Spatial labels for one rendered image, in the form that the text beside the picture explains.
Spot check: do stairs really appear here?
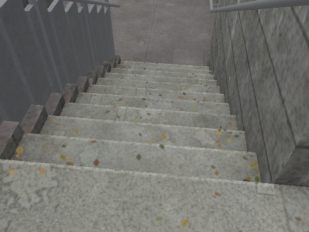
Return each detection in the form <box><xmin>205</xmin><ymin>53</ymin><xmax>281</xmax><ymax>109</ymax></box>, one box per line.
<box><xmin>11</xmin><ymin>61</ymin><xmax>262</xmax><ymax>183</ymax></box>

